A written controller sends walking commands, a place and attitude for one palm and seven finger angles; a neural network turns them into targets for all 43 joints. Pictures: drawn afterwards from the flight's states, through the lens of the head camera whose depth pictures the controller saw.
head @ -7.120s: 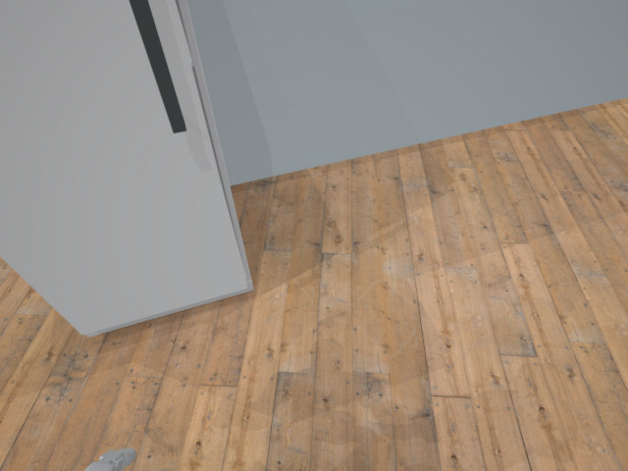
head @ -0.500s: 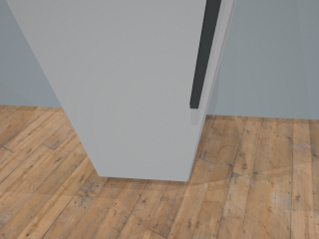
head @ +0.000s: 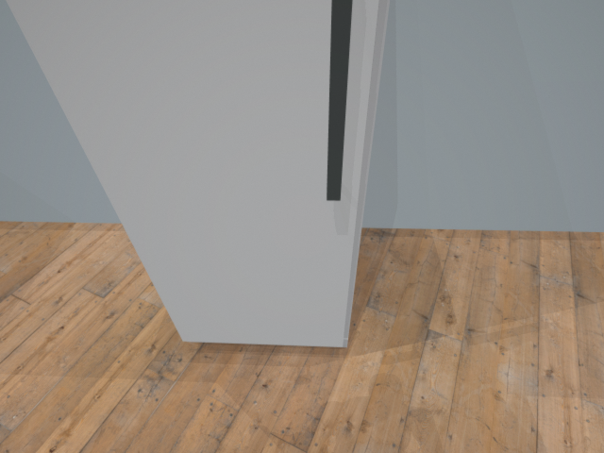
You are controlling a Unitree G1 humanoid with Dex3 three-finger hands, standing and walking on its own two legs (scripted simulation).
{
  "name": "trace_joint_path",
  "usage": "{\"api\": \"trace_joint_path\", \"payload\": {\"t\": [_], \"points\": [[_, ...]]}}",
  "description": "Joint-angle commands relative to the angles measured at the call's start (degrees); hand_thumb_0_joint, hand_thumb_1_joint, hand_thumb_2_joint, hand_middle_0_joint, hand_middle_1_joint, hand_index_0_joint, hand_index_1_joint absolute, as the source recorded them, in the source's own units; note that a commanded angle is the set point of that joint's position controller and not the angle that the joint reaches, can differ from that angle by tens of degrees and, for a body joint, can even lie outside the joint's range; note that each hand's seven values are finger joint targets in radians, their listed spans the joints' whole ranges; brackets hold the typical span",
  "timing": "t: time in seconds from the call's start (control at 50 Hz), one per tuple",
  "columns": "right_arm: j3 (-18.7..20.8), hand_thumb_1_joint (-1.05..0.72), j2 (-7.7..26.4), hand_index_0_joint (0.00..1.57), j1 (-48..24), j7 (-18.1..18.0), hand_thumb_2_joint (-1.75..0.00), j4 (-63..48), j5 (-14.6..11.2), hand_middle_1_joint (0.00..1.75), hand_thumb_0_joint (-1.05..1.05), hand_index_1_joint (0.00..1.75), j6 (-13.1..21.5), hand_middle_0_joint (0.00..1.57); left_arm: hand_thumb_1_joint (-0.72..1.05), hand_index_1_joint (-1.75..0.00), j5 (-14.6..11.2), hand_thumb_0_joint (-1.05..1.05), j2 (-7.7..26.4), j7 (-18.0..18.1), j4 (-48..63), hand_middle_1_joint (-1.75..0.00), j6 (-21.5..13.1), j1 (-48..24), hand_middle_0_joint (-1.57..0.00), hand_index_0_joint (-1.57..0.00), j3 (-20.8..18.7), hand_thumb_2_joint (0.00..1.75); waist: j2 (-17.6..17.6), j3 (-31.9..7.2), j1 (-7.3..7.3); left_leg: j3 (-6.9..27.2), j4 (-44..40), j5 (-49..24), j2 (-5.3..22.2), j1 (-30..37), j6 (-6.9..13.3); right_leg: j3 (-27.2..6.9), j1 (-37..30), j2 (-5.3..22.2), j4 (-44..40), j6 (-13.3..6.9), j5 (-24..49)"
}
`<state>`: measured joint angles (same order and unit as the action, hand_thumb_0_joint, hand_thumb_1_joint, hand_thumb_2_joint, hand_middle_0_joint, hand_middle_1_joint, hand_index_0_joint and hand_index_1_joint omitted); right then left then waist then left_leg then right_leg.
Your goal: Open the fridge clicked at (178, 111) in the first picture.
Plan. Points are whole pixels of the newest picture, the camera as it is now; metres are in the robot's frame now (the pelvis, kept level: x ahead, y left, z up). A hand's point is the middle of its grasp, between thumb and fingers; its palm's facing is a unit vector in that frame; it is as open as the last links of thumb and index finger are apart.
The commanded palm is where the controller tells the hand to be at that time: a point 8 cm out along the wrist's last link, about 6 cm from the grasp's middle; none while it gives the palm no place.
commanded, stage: look again from close up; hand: right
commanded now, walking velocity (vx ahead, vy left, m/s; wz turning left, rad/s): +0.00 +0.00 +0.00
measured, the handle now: (338, 73) +0.59 -0.03 +0.25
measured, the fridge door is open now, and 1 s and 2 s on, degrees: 0 0 0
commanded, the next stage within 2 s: none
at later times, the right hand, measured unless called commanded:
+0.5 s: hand out of the picture -0.10 -0.23 -0.21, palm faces +0.02 +0.98 -0.18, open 7.4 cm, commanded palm none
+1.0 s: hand out of the picture -0.09 -0.38 -0.17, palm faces +0.02 +0.96 -0.28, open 7.3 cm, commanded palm none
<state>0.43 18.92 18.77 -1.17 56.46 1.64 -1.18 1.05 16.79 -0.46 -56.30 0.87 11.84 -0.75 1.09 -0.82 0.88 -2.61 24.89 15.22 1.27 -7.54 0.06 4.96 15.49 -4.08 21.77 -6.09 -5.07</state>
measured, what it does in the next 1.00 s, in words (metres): walks backwards: left foot, then right foot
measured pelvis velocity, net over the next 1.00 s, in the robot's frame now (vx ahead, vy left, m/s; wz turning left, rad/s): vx -0.16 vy -0.15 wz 0.02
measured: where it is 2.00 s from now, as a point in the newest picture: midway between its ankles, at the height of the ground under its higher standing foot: outside the picture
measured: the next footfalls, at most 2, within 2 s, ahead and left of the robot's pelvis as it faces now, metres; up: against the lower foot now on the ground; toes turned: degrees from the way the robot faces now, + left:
left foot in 0.68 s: -0.05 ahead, +0.06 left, +0.00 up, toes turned +6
right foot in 0.82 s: -0.05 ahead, -0.23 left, +0.00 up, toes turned +2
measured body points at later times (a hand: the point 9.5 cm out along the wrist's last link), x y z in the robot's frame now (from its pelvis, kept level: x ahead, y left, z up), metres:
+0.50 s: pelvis -0.06 -0.04 -0.02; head -0.08 -0.09 +0.43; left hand -0.05 +0.22 -0.15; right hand -0.10 -0.28 -0.20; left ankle -0.01 +0.14 -0.73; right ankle +0.05 -0.06 -0.74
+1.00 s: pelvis -0.16 -0.15 +0.00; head -0.17 -0.18 +0.45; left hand -0.14 +0.11 -0.13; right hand -0.09 -0.43 -0.15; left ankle -0.17 +0.00 -0.71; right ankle -0.09 -0.23 -0.74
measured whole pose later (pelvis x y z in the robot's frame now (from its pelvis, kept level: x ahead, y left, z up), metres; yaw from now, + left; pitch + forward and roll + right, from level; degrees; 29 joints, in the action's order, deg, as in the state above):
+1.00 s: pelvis -0.16 -0.15 +0.00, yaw +1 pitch -3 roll +2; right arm 3.3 18.3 13.1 -0.8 55.9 1.0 -2.2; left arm 1.8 11.8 0.5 -58.7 1.7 15.7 -1.2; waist 2.0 1.5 0.1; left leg 0.9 43.0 24.1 -0.2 -16.4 1.0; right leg -1.5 16.3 -2.1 28.0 -3.5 -9.2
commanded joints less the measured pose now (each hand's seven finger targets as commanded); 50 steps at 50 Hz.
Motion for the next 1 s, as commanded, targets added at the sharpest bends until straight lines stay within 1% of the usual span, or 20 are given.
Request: {"api": "trace_joint_path", "payload": {"t": [0.0,0.28,0.36,0.42,0.44,0.46,0.48,0.52,0.54,0.58,0.6,0.62,0.64,0.66,0.68,0.76,0.8,0.84,0.9,0.98], "points": [[1.45,-0.90,7.12,0.20,4.15,-0.39,-0.90,-0.86,0.19,0.30,0.00,0.30,1.10,0.20,0.90,-0.30,-0.28,0.00,10.73,1.02,3.03,-0.30,-1.41,-1.32,-0.20,-0.20,-2.90,0.90,-1.37,3.10,-0.18,3.84,-5.12,6.77,3.32,-4.59,3.20,-14.74,-0.58,11.09,-11.56,3.78,-22.50],[1.00,-0.90,2.43,0.20,12.35,-0.95,-0.90,4.15,0.18,0.30,0.00,0.30,0.07,0.20,0.90,-0.30,-0.61,0.00,6.22,1.62,-1.79,-0.30,0.20,1.68,-0.20,-0.20,-3.08,0.90,0.63,5.10,0.22,4.77,-6.24,10.52,3.53,-6.57,3.59,-10.66,0.06,8.55,-9.48,6.29,-23.87],[2.08,-0.90,4.12,0.20,3.60,-1.51,-0.90,1.98,0.01,0.30,0.00,0.30,-0.27,0.20,0.90,-0.30,-0.56,0.00,3.04,1.78,-3.65,-0.30,1.64,7.63,-0.20,-0.20,-3.80,0.90,8.43,5.24,-4.64,12.05,-15.28,24.24,10.59,-28.08,7.22,-4.99,-12.97,3.49,16.93,6.46,-15.28],[3.79,-0.90,6.08,0.20,-12.55,-2.24,-0.90,-3.19,0.21,0.30,0.00,0.30,-0.01,0.20,0.90,-0.30,-1.00,0.00,2.92,1.58,-5.04,-0.30,1.00,17.14,-0.20,-0.20,-5.16,0.90,6.27,7.50,-10.28,11.24,-7.96,18.56,12.75,-36.15,6.41,-11.82,-14.54,8.06,22.89,4.48,-18.97],[3.32,-0.90,4.55,0.20,-10.80,-1.92,-0.90,-3.17,0.08,0.30,0.00,0.30,-0.07,0.20,0.90,-0.30,-0.62,0.00,3.58,1.54,-4.12,-0.30,0.22,17.35,-0.20,-0.20,-4.72,0.90,-2.83,10.54,-8.93,8.16,3.79,17.98,7.36,-33.00,4.64,-15.44,-7.44,9.66,9.15,3.76,-24.52],[2.99,-0.90,2.22,0.20,-5.15,-1.37,-0.90,-3.05,-0.46,0.30,0.00,0.30,-0.18,0.20,0.90,-0.30,0.21,0.00,6.43,1.93,-2.09,-0.30,-0.98,14.22,-0.20,-0.20,-4.48,0.90,-18.24,12.28,-5.20,2.08,17.06,14.59,-1.32,-25.62,1.43,-27.63,3.91,15.08,-9.76,3.10,-35.89],[3.50,-0.90,1.38,0.20,2.10,-1.46,-0.90,-0.58,-0.67,0.30,0.00,0.30,-1.10,0.20,0.90,-0.30,0.45,0.00,8.15,2.44,-0.63,-0.30,-1.10,8.55,-0.20,-0.20,-4.45,0.90,-21.52,8.56,-1.13,6.11,29.36,12.09,-3.25,-16.12,1.61,-35.97,13.47,19.71,-19.83,4.28,-48.17],[4.72,-0.90,2.14,0.20,13.76,-1.21,-0.90,3.86,0.17,0.30,0.00,0.30,-3.18,0.20,0.90,-0.30,0.37,0.00,8.62,2.55,2.59,-0.30,-0.03,-1.95,-0.20,-0.20,-4.33,0.90,-11.44,4.35,5.11,2.70,43.71,8.54,-5.79,-5.37,2.08,-28.14,22.40,16.47,-24.75,11.27,-44.20],[5.32,-0.90,2.14,0.20,19.53,-1.23,-0.90,5.49,0.28,0.30,0.00,0.30,-3.58,0.20,0.90,-0.30,0.37,0.00,8.77,2.64,3.46,-0.30,0.20,-5.36,-0.20,-0.20,-4.47,0.90,-12.78,4.45,7.47,-0.36,42.32,8.70,-6.47,-0.55,1.50,-20.87,23.74,12.77,-26.95,16.34,-36.37],[6.47,-0.90,1.86,0.20,33.56,-1.71,-0.90,8.46,-0.28,0.30,0.00,0.30,-3.46,0.20,0.90,-0.30,0.71,0.00,6.69,3.18,4.65,-0.30,0.79,-11.44,-0.20,-0.20,-4.54,0.90,-17.27,5.36,12.65,-6.73,19.41,15.36,-6.82,13.96,1.57,-10.71,21.70,7.71,-27.41,21.55,-20.15],[7.01,-0.90,1.34,0.20,39.67,-2.11,-0.90,9.70,-0.73,0.30,0.00,0.30,-3.31,0.20,0.90,-0.30,0.62,0.00,6.09,3.26,4.29,-0.30,1.74,-12.46,-0.20,-0.20,-4.98,0.90,-11.13,8.94,15.33,-6.80,-1.26,18.59,-4.42,20.91,3.86,-7.56,23.23,4.23,-15.09,23.82,-17.90],[5.48,-0.90,0.35,0.20,32.15,-2.51,-0.90,8.30,-0.71,0.30,0.00,0.30,-3.05,0.20,0.90,-0.30,-1.77,0.00,1.25,3.50,1.60,-0.30,3.56,-6.43,-0.20,-0.20,-5.18,0.90,17.12,10.95,11.58,3.62,-17.12,11.33,8.29,7.51,9.06,-0.65,18.64,-4.51,26.52,20.82,-26.67],[2.30,-0.90,0.36,0.20,4.50,-3.14,-0.90,-1.73,0.43,0.30,0.00,0.30,-2.26,0.20,0.90,-0.30,-1.61,0.00,0.08,3.68,1.32,-0.30,4.34,6.07,-0.20,-0.20,-6.21,0.90,21.39,11.99,-3.12,16.59,-13.01,14.95,19.93,-25.90,11.58,-14.77,9.88,0.73,59.53,10.41,-30.06],[3.58,-0.90,4.52,0.20,-18.31,-3.46,-0.90,-9.60,0.22,0.30,0.00,0.30,-0.89,0.20,0.90,-0.30,-0.76,0.00,1.58,2.46,1.98,-0.30,4.67,13.52,-0.20,-0.20,-6.45,0.90,14.84,7.94,-13.02,20.45,-17.68,17.73,23.89,-39.20,14.11,-18.81,2.21,4.58,67.35,6.52,-19.22],[5.00,-0.90,8.48,0.20,-26.34,-2.80,-0.90,-12.18,0.80,0.30,0.00,0.30,1.06,0.20,0.90,-0.30,-0.50,0.00,3.01,1.33,1.18,-0.30,3.46,17.10,-0.20,-0.20,-6.31,0.90,9.89,4.39,-15.65,17.33,-18.59,23.30,20.36,-41.99,10.50,-14.21,-4.23,6.25,61.95,6.65,-17.01],[4.55,-0.90,6.57,0.20,-5.46,-0.74,-0.90,-5.12,0.37,0.30,0.00,0.30,0.44,0.20,0.90,-0.30,-0.39,0.00,1.43,1.06,1.91,-0.30,-0.82,9.90,-0.20,-0.20,-3.86,0.90,-4.53,9.05,-2.46,6.50,3.88,12.90,8.00,-17.04,5.56,-3.28,-3.24,4.27,3.39,5.12,-17.46],[4.12,-0.90,3.43,0.20,-0.71,0.52,-0.90,-4.64,-0.95,0.30,0.00,0.30,0.04,0.20,0.90,-0.30,0.59,0.00,8.42,2.09,4.86,-0.30,-2.07,5.48,-0.20,-0.20,-4.14,0.90,-21.98,8.65,0.61,1.92,16.46,14.03,0.65,-18.09,0.04,-29.95,5.97,18.10,-10.34,-0.77,-27.06],[4.96,-0.90,4.73,0.20,-2.91,0.85,-0.90,-3.32,-0.05,0.30,0.00,0.30,-0.90,0.20,0.90,-0.30,1.06,0.00,11.25,2.26,5.84,-0.30,-2.02,-0.42,-0.20,-0.20,-4.54,0.90,-13.94,6.63,1.01,5.06,27.32,9.73,-1.17,-8.99,0.80,-34.94,17.30,18.45,-17.08,-2.12,-42.99],[3.79,-0.90,2.96,0.20,-1.37,0.55,-0.90,-2.05,-0.39,0.30,0.00,0.30,-0.52,0.20,0.90,-0.30,0.78,0.00,10.05,2.43,4.22,-0.30,-1.49,-2.20,-0.20,-0.20,-3.96,0.90,-6.70,5.88,1.63,5.74,24.47,9.28,-0.21,-10.99,0.99,-29.05,9.05,16.63,-14.50,-2.19,-33.47],[2.81,-0.90,2.09,0.20,-0.49,0.38,-0.90,-0.50,-0.77,0.30,0.00,0.30,-0.03,0.20,0.90,-0.30,0.38,0.00,8.16,2.14,1.18,-0.30,-0.79,2.67,-0.20,-0.20,-3.85,0.90,-7.66,3.03,-0.34,3.03,5.49,8.81,-1.40,-5.23,1.49,-24.94,-2.28,14.61,-14.63,-1.30,-23.98]]}}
